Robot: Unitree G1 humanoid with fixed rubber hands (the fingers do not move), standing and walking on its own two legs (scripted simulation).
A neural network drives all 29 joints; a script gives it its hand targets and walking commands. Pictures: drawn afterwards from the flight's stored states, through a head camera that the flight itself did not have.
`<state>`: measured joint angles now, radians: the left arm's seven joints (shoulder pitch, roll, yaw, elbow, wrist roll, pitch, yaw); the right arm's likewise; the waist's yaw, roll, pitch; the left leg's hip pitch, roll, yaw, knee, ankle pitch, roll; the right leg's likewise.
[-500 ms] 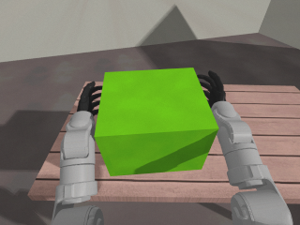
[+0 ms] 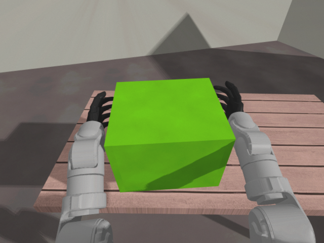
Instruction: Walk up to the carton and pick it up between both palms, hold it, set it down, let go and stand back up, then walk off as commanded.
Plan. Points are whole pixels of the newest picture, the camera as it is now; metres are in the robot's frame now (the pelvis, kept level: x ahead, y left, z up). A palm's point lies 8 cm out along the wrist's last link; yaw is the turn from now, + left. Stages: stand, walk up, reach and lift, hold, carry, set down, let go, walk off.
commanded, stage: hold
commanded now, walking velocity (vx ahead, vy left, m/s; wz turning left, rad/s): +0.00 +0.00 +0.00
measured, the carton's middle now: (166, 132) +0.35 +0.00 +0.14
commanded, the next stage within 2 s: none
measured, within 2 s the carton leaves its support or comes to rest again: neither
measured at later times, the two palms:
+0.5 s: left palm (94, 118) +0.37 +0.17 +0.18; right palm (228, 106) +0.38 -0.16 +0.20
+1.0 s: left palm (96, 120) +0.36 +0.17 +0.18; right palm (232, 111) +0.37 -0.16 +0.20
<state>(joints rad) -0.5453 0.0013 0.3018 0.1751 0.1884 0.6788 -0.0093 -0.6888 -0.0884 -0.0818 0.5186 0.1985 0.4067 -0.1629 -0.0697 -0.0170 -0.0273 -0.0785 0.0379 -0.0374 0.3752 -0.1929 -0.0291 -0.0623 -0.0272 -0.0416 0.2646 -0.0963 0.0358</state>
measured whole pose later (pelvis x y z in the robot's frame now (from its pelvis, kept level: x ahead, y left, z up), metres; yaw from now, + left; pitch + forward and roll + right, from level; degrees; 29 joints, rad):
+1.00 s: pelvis +0.00 +0.00 +0.00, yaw +0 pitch -6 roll -1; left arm -0.56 0.00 0.30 0.18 0.19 0.66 0.00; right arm -0.69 -0.09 -0.09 0.52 0.20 0.39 -0.16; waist -0.07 -0.02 -0.03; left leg -0.08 0.04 -0.04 0.38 -0.20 -0.03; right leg -0.06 -0.03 -0.04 0.26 -0.10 0.04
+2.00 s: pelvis +0.01 +0.00 +0.00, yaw +0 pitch -5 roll -1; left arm -0.57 0.00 0.31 0.19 0.19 0.65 0.00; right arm -0.71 -0.09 -0.09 0.53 0.20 0.38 -0.16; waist -0.07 -0.02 -0.03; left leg -0.08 0.04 -0.04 0.38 -0.20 -0.03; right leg -0.06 -0.03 -0.04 0.26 -0.11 0.04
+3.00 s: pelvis +0.04 +0.01 +0.00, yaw +0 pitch -5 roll -2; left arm -0.61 0.04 0.30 0.47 0.23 0.30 -0.09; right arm -0.59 0.00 -0.18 0.67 0.02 -0.01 -0.16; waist -0.07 -0.07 0.03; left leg -0.05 0.03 -0.04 0.37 -0.24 -0.03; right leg -0.02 -0.03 -0.04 0.24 -0.13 0.04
